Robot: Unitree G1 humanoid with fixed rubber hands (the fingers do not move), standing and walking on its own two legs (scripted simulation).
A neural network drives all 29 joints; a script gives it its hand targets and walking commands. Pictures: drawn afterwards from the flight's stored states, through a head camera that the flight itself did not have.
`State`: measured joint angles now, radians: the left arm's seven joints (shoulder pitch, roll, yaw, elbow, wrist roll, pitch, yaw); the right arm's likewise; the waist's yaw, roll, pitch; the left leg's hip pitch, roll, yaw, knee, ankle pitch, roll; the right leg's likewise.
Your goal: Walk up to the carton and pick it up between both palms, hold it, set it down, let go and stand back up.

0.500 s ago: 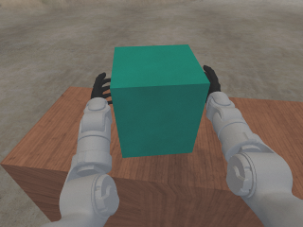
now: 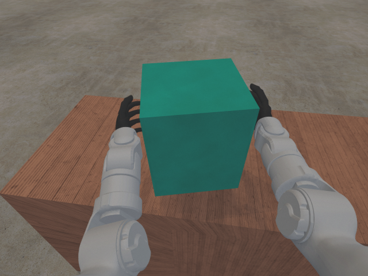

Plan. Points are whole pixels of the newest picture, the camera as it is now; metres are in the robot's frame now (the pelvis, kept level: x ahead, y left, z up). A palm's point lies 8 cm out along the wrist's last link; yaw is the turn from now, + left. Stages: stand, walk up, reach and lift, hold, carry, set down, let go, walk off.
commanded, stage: set down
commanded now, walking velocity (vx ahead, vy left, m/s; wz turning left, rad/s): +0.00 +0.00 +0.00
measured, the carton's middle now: (192, 128) +0.45 +0.03 +0.13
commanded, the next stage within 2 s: none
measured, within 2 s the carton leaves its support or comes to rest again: rests again in 1.42 s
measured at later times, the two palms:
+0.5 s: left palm (131, 137) +0.40 +0.17 +0.13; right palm (257, 122) +0.45 -0.13 +0.14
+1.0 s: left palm (137, 143) +0.41 +0.16 +0.10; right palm (257, 128) +0.47 -0.14 +0.11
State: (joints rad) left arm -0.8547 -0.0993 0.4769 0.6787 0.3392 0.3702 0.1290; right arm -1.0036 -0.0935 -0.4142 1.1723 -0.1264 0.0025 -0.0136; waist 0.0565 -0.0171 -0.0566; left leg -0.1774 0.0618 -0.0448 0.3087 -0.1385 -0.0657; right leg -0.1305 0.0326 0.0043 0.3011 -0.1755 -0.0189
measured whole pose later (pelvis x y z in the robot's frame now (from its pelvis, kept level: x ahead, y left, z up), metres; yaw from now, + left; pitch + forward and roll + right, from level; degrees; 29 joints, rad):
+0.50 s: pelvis +0.00 +0.00 +0.00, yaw -1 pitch +6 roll +0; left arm -0.87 -0.14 0.54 0.71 0.36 0.29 0.15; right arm -1.03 -0.11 -0.51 1.20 -0.23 -0.04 0.03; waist 0.10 -0.01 -0.09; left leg -0.29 0.07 -0.02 0.30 -0.12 -0.07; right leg -0.26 0.03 -0.01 0.32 -0.17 -0.02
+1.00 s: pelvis +0.01 +0.00 +0.00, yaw -2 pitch +11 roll +0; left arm -0.87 -0.19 0.58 0.73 0.37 0.22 0.17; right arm -1.03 -0.13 -0.57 1.20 -0.32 -0.07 0.07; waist 0.13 0.00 -0.11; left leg -0.37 0.07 0.02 0.29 -0.11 -0.06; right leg -0.36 0.02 -0.01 0.33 -0.16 -0.02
